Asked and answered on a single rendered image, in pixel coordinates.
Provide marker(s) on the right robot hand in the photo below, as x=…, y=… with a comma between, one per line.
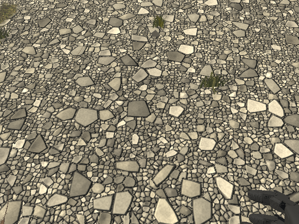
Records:
x=277, y=201

